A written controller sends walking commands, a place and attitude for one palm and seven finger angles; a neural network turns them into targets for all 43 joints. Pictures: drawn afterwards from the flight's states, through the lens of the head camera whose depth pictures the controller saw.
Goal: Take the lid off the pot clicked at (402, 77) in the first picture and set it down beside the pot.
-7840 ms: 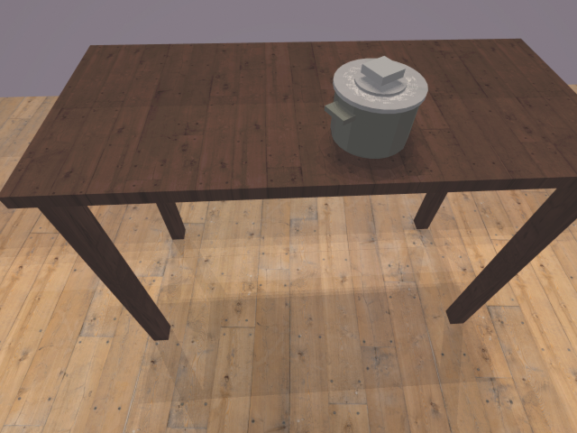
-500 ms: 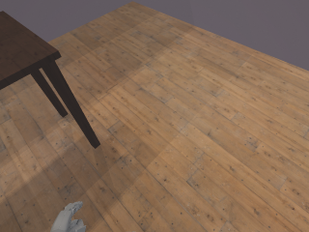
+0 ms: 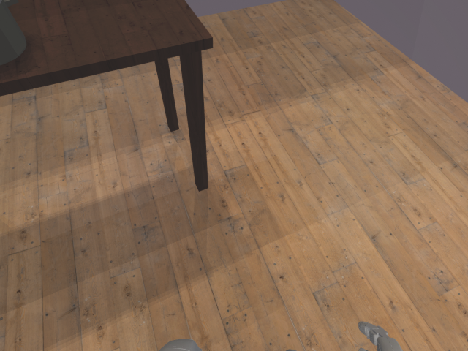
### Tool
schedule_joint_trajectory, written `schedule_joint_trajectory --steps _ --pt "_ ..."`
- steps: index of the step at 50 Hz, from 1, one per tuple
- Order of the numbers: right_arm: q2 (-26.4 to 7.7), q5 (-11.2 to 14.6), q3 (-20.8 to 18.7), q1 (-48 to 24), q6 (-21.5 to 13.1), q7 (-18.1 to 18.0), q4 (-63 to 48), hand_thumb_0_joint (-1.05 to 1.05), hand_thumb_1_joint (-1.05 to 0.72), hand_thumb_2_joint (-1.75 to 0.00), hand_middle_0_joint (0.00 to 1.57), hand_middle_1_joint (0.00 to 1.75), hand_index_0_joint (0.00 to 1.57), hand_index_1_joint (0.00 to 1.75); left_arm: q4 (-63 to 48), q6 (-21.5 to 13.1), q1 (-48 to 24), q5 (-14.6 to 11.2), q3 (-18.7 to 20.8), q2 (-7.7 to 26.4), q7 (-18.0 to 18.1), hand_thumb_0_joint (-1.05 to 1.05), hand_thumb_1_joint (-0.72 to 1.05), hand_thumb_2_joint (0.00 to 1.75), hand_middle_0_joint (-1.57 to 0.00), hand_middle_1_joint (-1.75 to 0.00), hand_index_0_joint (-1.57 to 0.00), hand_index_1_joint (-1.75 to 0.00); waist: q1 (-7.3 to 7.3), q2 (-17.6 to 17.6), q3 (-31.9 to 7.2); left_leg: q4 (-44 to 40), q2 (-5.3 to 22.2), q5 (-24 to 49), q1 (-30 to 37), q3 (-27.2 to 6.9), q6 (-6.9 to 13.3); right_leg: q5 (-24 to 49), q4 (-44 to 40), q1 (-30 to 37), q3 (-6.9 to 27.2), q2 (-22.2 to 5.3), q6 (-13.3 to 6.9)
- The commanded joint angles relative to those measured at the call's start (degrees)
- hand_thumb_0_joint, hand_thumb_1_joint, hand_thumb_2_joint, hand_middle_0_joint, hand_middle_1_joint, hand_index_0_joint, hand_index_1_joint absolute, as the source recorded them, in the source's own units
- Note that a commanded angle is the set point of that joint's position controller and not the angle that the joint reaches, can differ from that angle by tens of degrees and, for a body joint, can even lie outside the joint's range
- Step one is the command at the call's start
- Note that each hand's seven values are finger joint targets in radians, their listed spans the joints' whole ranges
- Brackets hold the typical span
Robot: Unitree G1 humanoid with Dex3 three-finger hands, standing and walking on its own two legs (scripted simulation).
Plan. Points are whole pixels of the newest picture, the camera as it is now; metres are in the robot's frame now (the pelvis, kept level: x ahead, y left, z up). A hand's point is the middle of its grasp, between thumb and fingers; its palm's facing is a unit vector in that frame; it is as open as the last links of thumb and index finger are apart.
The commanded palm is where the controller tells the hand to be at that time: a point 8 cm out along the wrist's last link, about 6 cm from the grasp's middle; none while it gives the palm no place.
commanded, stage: turn to face it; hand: left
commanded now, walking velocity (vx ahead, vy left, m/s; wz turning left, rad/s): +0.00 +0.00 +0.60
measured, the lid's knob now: out of the picture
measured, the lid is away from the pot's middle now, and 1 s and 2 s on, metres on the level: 0.00 0.00 0.00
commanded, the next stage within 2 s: take the last steps up to it in 0.70 s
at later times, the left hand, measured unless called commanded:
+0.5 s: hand out of the picture +0.11 +0.19 -0.12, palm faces +0.22 -0.92 -0.32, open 7.4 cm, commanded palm none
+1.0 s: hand out of the picture -0.07 +0.16 -0.17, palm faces +0.51 -0.83 -0.22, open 7.4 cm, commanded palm none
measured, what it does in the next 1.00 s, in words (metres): steps on the spot, turning left: right foot, then left foot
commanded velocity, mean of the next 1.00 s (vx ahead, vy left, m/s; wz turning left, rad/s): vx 0.07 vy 0.03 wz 0.37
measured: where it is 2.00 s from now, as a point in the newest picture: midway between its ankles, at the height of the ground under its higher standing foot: (190, 298)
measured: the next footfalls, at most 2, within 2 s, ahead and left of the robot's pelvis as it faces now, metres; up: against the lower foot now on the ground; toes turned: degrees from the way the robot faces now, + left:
right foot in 0.46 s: +0.09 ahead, -0.13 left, +0.00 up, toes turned +12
left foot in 0.96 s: +0.01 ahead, +0.07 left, +0.00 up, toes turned +29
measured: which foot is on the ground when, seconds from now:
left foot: down 0.00-0.46, up 0.48-0.94, down 0.96-1.00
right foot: up 0.00-0.44, down 0.46-0.96, up 0.98-1.00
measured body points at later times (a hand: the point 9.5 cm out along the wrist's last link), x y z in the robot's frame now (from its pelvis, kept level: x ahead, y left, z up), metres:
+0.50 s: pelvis +0.03 -0.04 +0.01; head +0.09 -0.06 +0.45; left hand +0.10 +0.24 -0.10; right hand +0.15 -0.28 -0.15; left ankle -0.01 +0.09 -0.70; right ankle +0.05 -0.14 -0.72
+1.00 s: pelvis +0.04 -0.01 +0.01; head +0.06 +0.02 +0.45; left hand -0.09 +0.20 -0.15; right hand +0.26 -0.18 -0.12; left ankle -0.02 +0.05 -0.72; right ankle +0.05 -0.14 -0.71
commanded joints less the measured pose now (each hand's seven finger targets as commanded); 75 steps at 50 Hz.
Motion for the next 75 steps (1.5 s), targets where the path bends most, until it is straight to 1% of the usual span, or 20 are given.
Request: schedule_joint_trajectory --steps 1,5,15,20,21,23,24,29,40,46,47,48,49,55,63,69,72,73,74,75 --pt "-13.8 -0.3 -3.5 13.2 -0.6 -2.1 -0.7 0.00 -0.90 -0.90 0.20 0.30 0.20 0.30 -8.2 -0.5 -7.1 0.1 1.5 5.6 1.0 0.00 0.90 0.90 -0.20 -0.30 -0.20 -0.30 -6.67 16.7 -14.8 -12.3 21.4 46.2 20.4 -24.7 11.2 -6.5 22.8 -19.8 10.4 2.1 2.3" --pt "-10.4 -0.4 -2.1 4.1 -1.2 -2.3 -3.1 0.00 -0.90 -0.90 0.20 0.30 0.20 0.30 -4.8 -0.4 -3.3 0.2 2.0 5.9 0.0 0.00 0.90 0.90 -0.20 -0.30 -0.20 -0.30 -1.37 11.2 -10.0 -14.5 12.6 34.7 11.0 -16.7 6.3 5.8 22.4 -15.3 11.2 3.6 3.2" --pt "-10.9 -0.8 -2.7 8.3 -0.6 -2.2 -1.9 0.00 -0.90 -0.90 0.20 0.30 0.20 0.30 -7.7 -0.8 -9.3 -0.2 1.2 5.0 0.4 0.00 0.90 0.90 -0.20 -0.30 -0.20 -0.30 -3.59 12.6 -9.2 -14.3 12.5 27.9 11.1 -24.7 8.6 4.1 4.9 -12.4 11.5 6.8 3.4" --pt "-10.3 -0.5 -3.0 6.0 -0.3 -2.4 -2.4 0.00 -0.90 -0.90 0.20 0.30 0.20 0.30 -6.8 -2.0 -4.1 -0.8 0.9 4.5 0.6 0.00 0.90 0.90 -0.20 -0.30 -0.20 -0.30 -1.03 12.5 -13.0 -7.5 10.2 34.8 6.6 -26.2 6.2 10.9 -13.8 2.6 10.1 10.2 2.0" --pt "-9.2 -0.1 -2.8 5.7 -0.4 -2.3 -2.5 0.00 -0.90 -0.90 0.20 0.30 0.20 0.30 -6.0 -2.7 -1.3 -0.8 1.2 5.5 0.8 0.00 0.90 0.90 -0.20 -0.30 -0.20 -0.30 0.44 9.8 -14.2 -3.8 7.7 28.5 2.8 -24.7 3.6 18.2 -23.4 9.9 11.0 8.6 1.8" --pt "-2.9 0.4 -1.8 6.9 -0.5 -2.0 -4.3 0.00 -0.90 -0.90 0.20 0.30 0.20 0.30 -5.4 -3.6 1.8 0.5 3.0 14.3 1.5 0.00 0.90 0.90 -0.20 -0.30 -0.20 -0.30 1.47 -14.3 -14.9 18.5 -5.1 -17.0 -17.1 -9.7 -4.7 40.5 -27.9 22.1 34.6 -17.2 -8.9" --pt "-5.5 -0.2 -2.4 6.5 0.1 -2.3 -4.1 0.00 -0.90 -0.90 0.20 0.30 0.20 0.30 -5.4 -3.1 2.3 0.1 2.7 13.1 1.7 0.00 0.90 0.90 -0.20 -0.30 -0.20 -0.30 1.49 -7.5 -13.7 28.6 -1.7 -18.6 -15.1 -12.9 -4.1 39.4 -27.3 14.2 31.6 -18.4 -12.7" --pt "-3.9 -0.8 -2.1 8.1 1.5 -0.9 0.4 0.00 -0.90 -0.90 0.20 0.30 0.20 0.30 -6.4 -3.4 -4.6 -0.1 1.0 5.0 1.5 0.00 0.90 0.90 -0.20 -0.30 -0.20 -0.30 -2.39 -6.9 -7.3 36.3 1.1 -3.9 -15.2 -9.0 -5.5 37.4 -26.6 8.7 15.0 -5.4 -8.8" --pt "-0.8 0.1 0.1 0.2 0.9 -1.3 0.2 0.00 -0.90 -0.90 0.20 0.30 0.20 0.30 -1.0 -3.1 4.6 0.9 2.0 7.3 1.4 0.00 0.90 0.90 -0.20 -0.30 -0.20 -0.30 1.68 -7.6 -9.6 12.9 1.1 -8.2 -7.5 -3.2 -5.3 50.4 -23.3 15.0 12.8 -7.5 -11.6" --pt "-2.1 -0.4 0.4 5.6 -1.4 -1.1 1.6 0.00 -0.90 -0.90 0.20 0.30 0.20 0.30 1.6 -3.2 2.8 0.2 2.9 8.2 0.4 0.00 0.90 0.90 -0.20 -0.30 -0.20 -0.30 -1.04 -4.0 -11.1 -10.1 0.4 -0.1 9.9 0.2 -2.5 20.3 -20.9 6.6 11.4 -8.2 -7.9" --pt "-5.2 -0.5 -0.3 9.9 -2.1 -1.4 2.7 0.00 -0.90 -0.90 0.20 0.30 0.20 0.30 1.0 -3.0 1.7 -0.2 2.7 6.5 0.0 0.00 0.90 0.90 -0.20 -0.30 -0.20 -0.30 -3.40 3.6 -12.5 -15.8 4.8 -0.2 19.8 -6.6 0.2 13.7 -11.3 -2.2 7.3 -4.3 -5.0" --pt "-11.6 -1.1 -2.1 14.4 -2.0 -1.7 3.3 0.00 -0.90 -0.90 0.20 0.30 0.20 0.30 -0.8 -2.8 0.5 -0.5 1.9 2.6 -0.8 0.00 0.90 0.90 -0.20 -0.30 -0.20 -0.30 -5.77 22.8 -12.1 -19.4 19.2 -1.1 27.1 -26.6 6.6 -5.6 4.4 -17.7 0.7 4.8 -1.0" --pt "-12.4 -1.0 -2.0 17.6 -1.4 -2.1 4.6 0.00 -0.90 -0.90 0.20 0.30 0.20 0.30 -2.8 -2.7 -4.8 0.3 0.9 2.1 -0.6 0.00 0.90 0.90 -0.20 -0.30 -0.20 -0.30 -7.28 21.8 -7.9 -22.1 22.9 1.9 24.7 -31.0 11.8 -10.0 12.8 -24.9 5.0 6.0 -1.0" --pt "-4.6 -0.4 1.0 12.5 -4.0 -2.9 3.8 0.00 -0.90 -0.90 0.20 0.30 0.20 0.30 2.4 -2.8 -1.3 0.7 0.7 1.9 -1.7 0.00 0.90 0.90 -0.20 -0.30 -0.20 -0.30 -1.14 7.8 -2.3 -24.3 12.7 15.6 14.6 -16.7 8.6 10.1 20.6 -21.2 8.8 3.5 -0.5" --pt "-3.1 -0.2 1.4 21.1 -5.3 -3.3 8.2 0.00 -0.90 -0.90 0.20 0.30 0.20 0.30 0.1 -2.8 -9.0 0.4 -0.1 1.0 -1.7 0.00 0.90 0.90 -0.20 -0.30 -0.20 -0.30 -2.82 8.6 -0.6 -24.9 13.3 25.2 20.8 -14.2 10.4 14.4 10.6 -26.2 7.6 3.1 0.6" --pt "-3.3 -0.9 1.6 25.0 -5.4 -3.6 11.7 0.00 -0.90 -0.90 0.20 0.30 0.20 0.30 -1.9 -4.0 -14.0 -0.1 -0.7 -1.4 -2.0 0.00 0.90 0.90 -0.20 -0.30 -0.20 -0.30 -4.22 9.6 -0.8 -19.8 13.9 37.2 20.5 -11.0 9.1 12.8 -6.7 -14.9 4.0 6.8 -2.3" --pt "-4.3 -0.1 1.3 23.1 -5.6 -3.7 12.4 0.00 -0.90 -0.90 0.20 0.30 0.20 0.30 3.3 -5.2 3.1 0.2 0.5 1.0 -1.6 0.00 0.90 0.90 -0.20 -0.30 -0.20 -0.30 3.73 6.5 -8.8 -1.3 10.2 48.2 15.1 -7.3 5.5 19.1 -15.8 9.6 2.9 10.6 -4.4" --pt "-2.8 0.5 1.3 23.0 -5.9 -3.1 11.7 0.00 -0.90 -0.90 0.20 0.30 0.20 0.30 5.8 -6.1 11.8 0.6 1.7 5.7 -0.9 0.00 0.90 0.90 -0.20 -0.30 -0.20 -0.30 7.05 -0.4 -14.5 12.6 7.3 35.9 2.6 -6.0 3.0 20.0 -17.1 26.1 13.1 2.2 -7.9" --pt "-0.2 0.8 1.4 25.8 -6.1 -3.1 10.4 0.00 -0.90 -0.90 0.20 0.30 0.20 0.30 7.2 -6.4 17.7 0.6 3.2 10.9 -0.3 0.00 0.90 0.90 -0.20 -0.30 -0.20 -0.30 7.01 -11.5 -20.6 31.6 -2.7 -8.7 -11.8 -3.2 -0.4 27.3 -24.6 36.2 41.1 -16.7 -15.8" --pt "-2.0 0.4 0.8 22.5 -5.5 -3.1 9.6 0.00 -0.90 -0.90 0.20 0.30 0.20 0.30 7.3 -5.8 16.0 -0.7 3.5 11.5 -0.2 0.00 0.90 0.90 -0.20 -0.30 -0.20 -0.30 6.20 -4.5 -17.1 41.0 0.6 -13.9 -14.1 -8.8 0.6 19.9 -30.8 28.3 44.1 -19.5 -17.9"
